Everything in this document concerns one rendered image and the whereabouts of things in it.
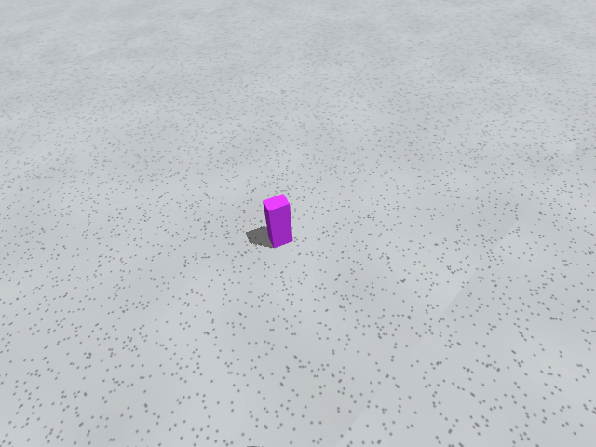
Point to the carton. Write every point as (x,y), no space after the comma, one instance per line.
(278,220)

